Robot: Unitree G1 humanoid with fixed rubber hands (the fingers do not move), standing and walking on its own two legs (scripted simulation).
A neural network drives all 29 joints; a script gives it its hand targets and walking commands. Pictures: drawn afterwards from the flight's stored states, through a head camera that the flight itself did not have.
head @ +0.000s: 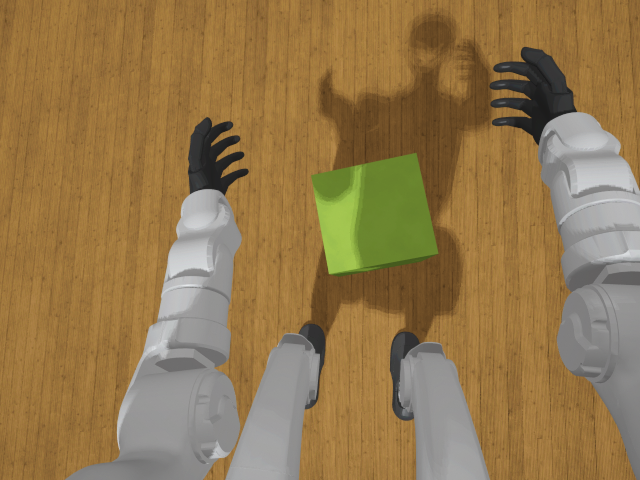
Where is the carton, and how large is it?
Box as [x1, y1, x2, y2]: [311, 153, 438, 276]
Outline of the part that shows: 416,153 311,175 329,273 339,276 420,261 438,253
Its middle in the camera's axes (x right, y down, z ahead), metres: +0.11 -0.05 +0.86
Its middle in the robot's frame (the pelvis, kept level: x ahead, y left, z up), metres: +0.47 +0.00 -0.52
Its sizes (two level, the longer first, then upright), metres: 0.210 0.200 0.250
